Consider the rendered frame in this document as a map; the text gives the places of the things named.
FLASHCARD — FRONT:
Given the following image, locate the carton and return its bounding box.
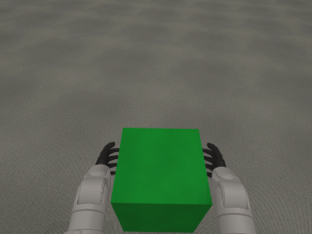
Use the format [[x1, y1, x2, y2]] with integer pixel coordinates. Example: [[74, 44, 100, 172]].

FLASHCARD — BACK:
[[110, 128, 213, 233]]

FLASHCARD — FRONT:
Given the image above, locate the robot right hand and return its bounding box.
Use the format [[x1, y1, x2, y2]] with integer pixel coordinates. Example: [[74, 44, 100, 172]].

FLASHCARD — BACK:
[[202, 142, 226, 178]]

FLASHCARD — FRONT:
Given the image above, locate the robot right forearm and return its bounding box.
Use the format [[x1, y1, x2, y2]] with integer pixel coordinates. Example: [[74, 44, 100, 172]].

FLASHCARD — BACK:
[[211, 167, 256, 234]]

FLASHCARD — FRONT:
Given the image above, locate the robot left hand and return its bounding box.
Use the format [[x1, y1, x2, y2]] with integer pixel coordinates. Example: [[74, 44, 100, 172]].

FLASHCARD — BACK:
[[96, 141, 120, 176]]

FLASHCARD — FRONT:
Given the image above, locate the robot left forearm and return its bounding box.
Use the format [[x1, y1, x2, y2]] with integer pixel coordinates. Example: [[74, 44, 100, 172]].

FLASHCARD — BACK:
[[63, 164, 111, 234]]

